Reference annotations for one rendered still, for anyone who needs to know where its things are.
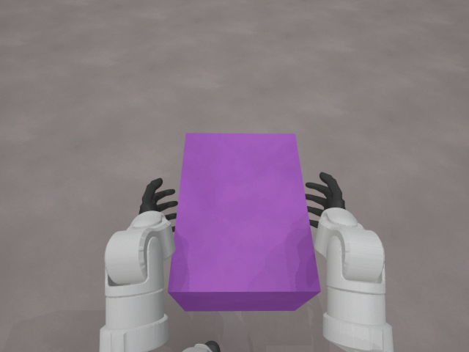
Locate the right robot forearm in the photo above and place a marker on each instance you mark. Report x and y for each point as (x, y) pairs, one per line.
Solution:
(355, 275)

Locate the robot left hand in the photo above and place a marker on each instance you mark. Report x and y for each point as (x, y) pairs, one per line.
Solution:
(150, 199)

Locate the robot right hand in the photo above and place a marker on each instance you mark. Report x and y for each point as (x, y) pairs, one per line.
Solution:
(333, 196)

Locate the carton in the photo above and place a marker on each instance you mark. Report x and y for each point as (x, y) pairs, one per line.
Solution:
(242, 234)

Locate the left robot forearm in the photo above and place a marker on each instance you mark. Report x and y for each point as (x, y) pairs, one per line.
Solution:
(135, 319)

